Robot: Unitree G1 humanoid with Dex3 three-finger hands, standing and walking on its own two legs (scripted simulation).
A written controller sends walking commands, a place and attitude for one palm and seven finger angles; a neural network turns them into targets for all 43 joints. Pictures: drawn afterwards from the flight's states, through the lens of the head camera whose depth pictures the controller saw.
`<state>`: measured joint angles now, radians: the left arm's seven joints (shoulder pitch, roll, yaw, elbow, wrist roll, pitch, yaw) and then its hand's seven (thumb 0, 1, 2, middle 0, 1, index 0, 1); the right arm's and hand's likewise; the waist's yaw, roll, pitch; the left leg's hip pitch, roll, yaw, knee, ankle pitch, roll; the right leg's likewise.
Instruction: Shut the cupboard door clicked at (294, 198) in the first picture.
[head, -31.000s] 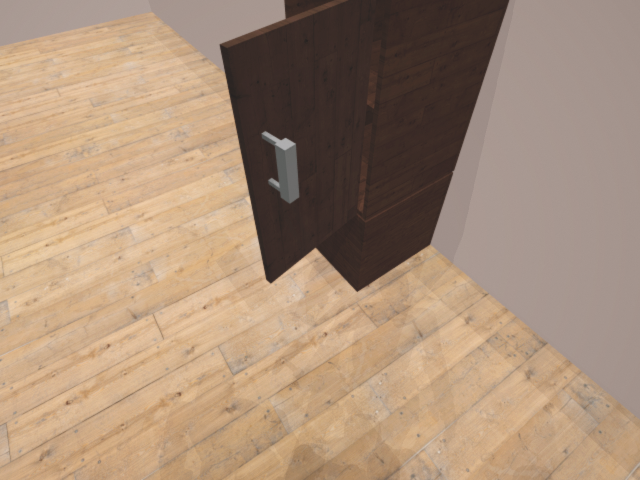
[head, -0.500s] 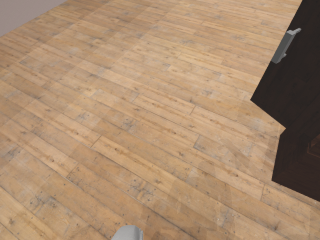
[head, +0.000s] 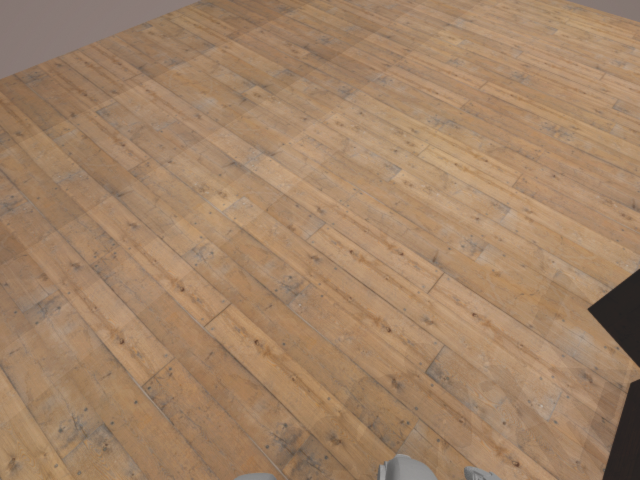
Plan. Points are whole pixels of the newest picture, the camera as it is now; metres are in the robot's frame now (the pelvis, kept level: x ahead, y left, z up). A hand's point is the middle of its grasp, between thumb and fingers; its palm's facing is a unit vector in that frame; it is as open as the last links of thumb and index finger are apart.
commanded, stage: turn to face it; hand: left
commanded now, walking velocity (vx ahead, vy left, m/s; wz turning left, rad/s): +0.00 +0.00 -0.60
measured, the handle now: out of the picture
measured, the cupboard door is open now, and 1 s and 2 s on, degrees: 61 61 61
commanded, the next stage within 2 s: take the last steps up to it in 1.68 s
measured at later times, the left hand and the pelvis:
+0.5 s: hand (217, 414) +0.22 +0.18 -0.18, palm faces -0.23 -0.95 -0.22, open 7.4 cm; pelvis +0.10 +0.00 +0.00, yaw -16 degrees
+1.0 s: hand (283, 337) +0.34 +0.10 -0.15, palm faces -0.58 -0.77 -0.27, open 7.4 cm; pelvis +0.11 +0.00 -0.01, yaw -35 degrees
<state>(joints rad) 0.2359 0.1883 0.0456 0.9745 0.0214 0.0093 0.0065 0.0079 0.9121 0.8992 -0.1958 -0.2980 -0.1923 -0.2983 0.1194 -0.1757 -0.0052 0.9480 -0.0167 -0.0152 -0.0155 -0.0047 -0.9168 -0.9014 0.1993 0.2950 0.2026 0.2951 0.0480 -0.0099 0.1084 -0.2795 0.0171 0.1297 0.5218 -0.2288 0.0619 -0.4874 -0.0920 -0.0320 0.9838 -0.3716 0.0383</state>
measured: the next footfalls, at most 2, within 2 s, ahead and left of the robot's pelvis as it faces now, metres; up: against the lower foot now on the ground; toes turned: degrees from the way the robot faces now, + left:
right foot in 0.16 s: +0.11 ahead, -0.14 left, +0.00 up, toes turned -11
left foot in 0.52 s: +0.20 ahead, +0.11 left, +0.00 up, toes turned -16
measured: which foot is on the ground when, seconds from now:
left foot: down 0.00-0.18, up 0.20-0.50, down 0.52-0.94, up 0.96-1.00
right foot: up 0.00-0.14, down 0.16-0.52, up 0.54-0.92, down 0.94-1.00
